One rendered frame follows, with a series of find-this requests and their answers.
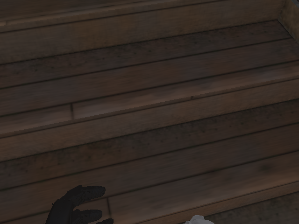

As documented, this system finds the robot left hand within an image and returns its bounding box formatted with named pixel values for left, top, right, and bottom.
left=45, top=185, right=114, bottom=224

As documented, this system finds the robot right shin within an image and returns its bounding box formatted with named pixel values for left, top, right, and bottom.
left=190, top=215, right=205, bottom=222

